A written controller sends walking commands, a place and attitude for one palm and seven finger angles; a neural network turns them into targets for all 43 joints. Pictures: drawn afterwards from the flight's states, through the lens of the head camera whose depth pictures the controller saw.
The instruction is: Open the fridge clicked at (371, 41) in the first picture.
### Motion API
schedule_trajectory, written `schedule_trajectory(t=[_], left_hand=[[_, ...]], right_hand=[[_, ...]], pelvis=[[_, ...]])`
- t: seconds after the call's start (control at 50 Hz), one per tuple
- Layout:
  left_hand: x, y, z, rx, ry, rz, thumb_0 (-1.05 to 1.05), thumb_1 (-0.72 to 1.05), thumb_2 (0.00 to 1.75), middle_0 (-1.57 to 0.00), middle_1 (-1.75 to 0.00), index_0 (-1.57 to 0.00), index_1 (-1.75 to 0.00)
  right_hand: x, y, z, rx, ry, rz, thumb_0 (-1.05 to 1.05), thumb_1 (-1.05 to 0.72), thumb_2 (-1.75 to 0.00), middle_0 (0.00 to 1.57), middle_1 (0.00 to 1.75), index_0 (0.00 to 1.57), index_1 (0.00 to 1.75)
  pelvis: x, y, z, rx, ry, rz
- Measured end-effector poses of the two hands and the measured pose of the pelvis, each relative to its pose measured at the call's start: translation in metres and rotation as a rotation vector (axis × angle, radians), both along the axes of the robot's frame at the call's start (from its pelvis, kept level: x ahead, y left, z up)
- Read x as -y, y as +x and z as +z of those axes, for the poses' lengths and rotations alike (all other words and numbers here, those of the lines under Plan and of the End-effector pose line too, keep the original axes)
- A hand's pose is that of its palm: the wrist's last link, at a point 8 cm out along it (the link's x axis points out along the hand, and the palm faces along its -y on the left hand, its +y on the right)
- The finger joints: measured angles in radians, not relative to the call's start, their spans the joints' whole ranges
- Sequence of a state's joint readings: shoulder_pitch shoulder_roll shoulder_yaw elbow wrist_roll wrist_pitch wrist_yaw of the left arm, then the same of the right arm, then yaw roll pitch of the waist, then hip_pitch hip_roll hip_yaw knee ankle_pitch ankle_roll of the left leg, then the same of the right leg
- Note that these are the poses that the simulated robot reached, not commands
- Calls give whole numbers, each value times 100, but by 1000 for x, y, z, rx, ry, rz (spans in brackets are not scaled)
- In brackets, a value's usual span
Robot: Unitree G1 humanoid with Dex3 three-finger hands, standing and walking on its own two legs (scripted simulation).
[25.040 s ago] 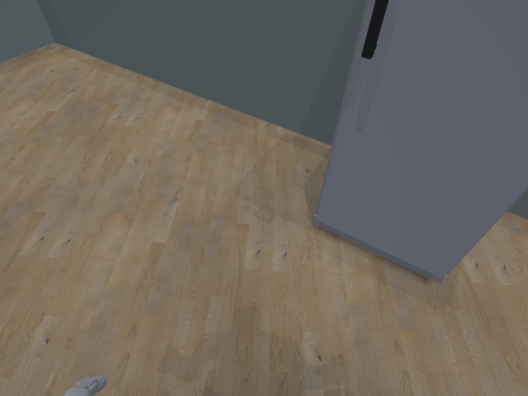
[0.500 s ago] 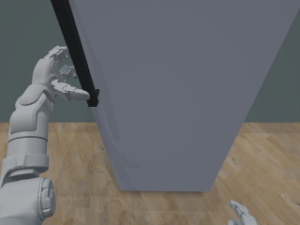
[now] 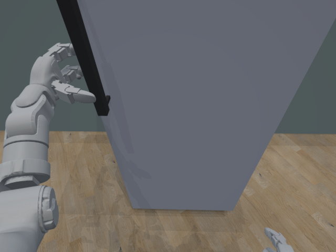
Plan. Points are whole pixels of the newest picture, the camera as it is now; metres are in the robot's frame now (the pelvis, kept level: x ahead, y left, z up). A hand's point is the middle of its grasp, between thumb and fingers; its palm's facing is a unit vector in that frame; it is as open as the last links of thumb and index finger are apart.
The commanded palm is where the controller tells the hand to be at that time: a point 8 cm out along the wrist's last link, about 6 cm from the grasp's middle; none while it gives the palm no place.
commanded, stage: feel for the door with the fingertips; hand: left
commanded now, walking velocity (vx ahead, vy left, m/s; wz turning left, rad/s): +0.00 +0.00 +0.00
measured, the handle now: (91, 58) +0.46 +0.19 +0.26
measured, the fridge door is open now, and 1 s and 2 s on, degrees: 0 0 0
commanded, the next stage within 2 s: slide the fingers in behind the handle in 0.10 s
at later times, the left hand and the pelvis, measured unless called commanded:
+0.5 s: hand (74, 80) +0.40 +0.22 +0.24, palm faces +0.02 -1.00 -0.01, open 14.0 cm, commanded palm +0.37 +0.27 +0.24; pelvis +0.00 +0.01 +0.00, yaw -1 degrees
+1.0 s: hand (79, 82) +0.39 +0.20 +0.24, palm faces +0.07 -1.00 -0.02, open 14.1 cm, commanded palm +0.37 +0.24 +0.24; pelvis -0.01 +0.01 +0.00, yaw +1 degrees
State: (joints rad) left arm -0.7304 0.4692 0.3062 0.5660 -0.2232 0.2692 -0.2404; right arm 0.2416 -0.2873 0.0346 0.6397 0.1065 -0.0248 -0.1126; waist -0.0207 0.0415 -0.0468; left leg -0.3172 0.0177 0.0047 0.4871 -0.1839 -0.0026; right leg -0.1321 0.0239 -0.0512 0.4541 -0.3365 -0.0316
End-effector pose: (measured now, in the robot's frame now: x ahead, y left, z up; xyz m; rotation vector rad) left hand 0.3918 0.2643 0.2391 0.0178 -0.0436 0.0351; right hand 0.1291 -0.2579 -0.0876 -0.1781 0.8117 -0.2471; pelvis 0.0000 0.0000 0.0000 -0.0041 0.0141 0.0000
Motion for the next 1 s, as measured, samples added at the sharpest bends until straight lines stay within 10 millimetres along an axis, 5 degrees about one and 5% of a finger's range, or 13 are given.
schedule_trajectory(t=[0.34, 0.74, 1.0], left_hand=[[-16, 3, -4, -5, 1, 23, -1, -50, 30, -31, -121, -30, -120], [5, -27, -2, 11, -3, 11, -1, -50, 30, -30, -120, -29, -120], [10, -23, 0, -1, 3, 33, -1, -50, 30, -30, -120, -27, -122]], right_hand=[[-7, -18, -4, -48, 9, -27, 1, -91, -90, 20, 30, 21, 30], [-31, 24, 12, 80, 32, 65, 1, -91, -90, 20, 30, 21, 30], [-28, 12, 4, 31, 25, 76, 1, -91, -90, 20, 30, 21, 30]], pelvis=[[-7, 3, 0, -4, -2, -13], [-10, -6, 1, 33, -4, 1], [-6, -10, 1, 35, -5, 16]])
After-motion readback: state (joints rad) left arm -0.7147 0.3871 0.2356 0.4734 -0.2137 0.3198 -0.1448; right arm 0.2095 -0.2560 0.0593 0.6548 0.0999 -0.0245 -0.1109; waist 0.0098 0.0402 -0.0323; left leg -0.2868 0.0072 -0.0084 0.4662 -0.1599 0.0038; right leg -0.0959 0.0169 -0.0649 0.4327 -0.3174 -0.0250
